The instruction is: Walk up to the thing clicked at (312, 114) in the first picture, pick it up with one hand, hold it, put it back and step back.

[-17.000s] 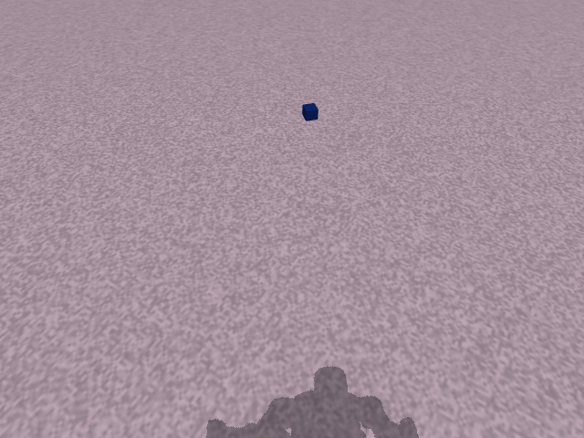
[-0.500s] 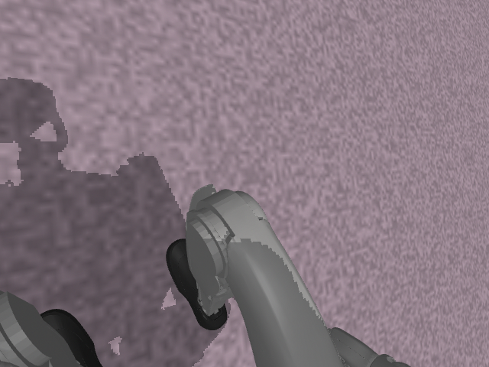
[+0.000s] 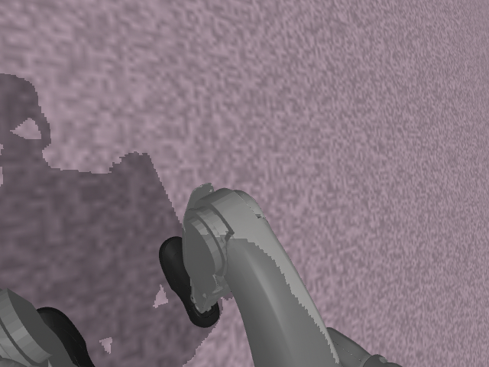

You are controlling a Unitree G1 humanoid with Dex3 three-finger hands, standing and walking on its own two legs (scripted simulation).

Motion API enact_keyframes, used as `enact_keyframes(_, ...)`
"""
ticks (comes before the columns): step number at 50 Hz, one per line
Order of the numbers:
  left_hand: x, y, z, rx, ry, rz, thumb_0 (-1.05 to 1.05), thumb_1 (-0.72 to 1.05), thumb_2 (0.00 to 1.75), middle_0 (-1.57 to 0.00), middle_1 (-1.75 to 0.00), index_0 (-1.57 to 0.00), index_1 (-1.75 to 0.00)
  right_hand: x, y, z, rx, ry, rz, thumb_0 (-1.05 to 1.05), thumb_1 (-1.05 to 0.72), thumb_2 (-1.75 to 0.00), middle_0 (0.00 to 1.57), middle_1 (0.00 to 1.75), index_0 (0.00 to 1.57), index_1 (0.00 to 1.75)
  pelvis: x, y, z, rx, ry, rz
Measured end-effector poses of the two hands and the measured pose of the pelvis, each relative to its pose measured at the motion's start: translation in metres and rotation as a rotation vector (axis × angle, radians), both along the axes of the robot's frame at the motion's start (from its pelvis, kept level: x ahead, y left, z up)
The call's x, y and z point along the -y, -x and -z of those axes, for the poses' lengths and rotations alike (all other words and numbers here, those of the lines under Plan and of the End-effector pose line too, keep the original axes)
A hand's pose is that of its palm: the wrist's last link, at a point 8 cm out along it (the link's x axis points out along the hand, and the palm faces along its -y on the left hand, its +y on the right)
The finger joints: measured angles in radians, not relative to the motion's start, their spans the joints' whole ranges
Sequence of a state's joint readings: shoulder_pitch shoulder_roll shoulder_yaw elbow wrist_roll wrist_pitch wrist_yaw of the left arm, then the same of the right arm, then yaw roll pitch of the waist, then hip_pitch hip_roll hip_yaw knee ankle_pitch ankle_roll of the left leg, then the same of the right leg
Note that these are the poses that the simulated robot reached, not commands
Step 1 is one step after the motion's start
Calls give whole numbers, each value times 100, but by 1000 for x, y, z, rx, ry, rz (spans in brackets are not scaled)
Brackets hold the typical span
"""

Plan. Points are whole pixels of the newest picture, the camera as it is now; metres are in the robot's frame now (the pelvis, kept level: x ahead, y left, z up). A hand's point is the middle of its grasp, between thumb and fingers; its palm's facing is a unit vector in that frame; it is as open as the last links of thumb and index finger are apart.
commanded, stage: close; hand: left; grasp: from above
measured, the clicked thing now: out of the picture +0.45 +0.36 -0.28
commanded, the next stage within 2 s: settle in 1.34 s
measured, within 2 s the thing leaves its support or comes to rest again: leaves its support in 1.80 s
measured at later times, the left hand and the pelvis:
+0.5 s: hand out of the picture +0.44 +0.35 -0.26, palm faces -0.30 -0.33 -0.90, open 12.2 cm; pelvis -0.01 +0.00 +0.00, yaw +0 degrees
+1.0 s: hand out of the picture +0.44 +0.35 -0.25, palm faces -0.31 -0.32 -0.90, open 11.1 cm; pelvis -0.01 +0.00 +0.01, yaw +0 degrees
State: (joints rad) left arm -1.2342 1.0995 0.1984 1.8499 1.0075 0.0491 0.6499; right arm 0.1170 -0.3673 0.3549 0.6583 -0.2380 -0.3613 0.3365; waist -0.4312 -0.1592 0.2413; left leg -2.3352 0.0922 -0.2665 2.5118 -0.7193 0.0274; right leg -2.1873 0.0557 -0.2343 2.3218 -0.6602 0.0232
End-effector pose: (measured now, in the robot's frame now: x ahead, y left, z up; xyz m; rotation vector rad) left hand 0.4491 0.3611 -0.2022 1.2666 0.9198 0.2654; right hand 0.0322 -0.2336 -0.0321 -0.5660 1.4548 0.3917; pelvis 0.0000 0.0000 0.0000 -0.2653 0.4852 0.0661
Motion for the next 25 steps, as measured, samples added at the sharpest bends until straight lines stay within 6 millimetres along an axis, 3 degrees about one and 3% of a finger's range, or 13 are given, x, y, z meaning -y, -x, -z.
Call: enact_keyframes(25,3,5,-1,-3,0,-20,0,-22,67,-34,-81,-39,-80,1,8,-4,-2,2,13,0,-92,-91,20,29,20,30,0,5,-4,8,-1,3)
